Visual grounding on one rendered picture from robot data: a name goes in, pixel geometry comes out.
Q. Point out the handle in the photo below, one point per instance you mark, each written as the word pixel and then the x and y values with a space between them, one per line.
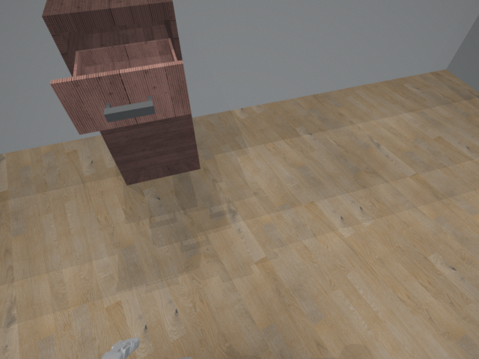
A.
pixel 129 111

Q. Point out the drawer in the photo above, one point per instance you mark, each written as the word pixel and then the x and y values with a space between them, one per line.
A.
pixel 123 75

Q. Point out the cabinet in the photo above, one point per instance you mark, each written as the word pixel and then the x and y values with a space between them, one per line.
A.
pixel 144 151

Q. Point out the left robot hand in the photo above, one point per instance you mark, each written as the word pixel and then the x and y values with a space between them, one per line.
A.
pixel 122 349

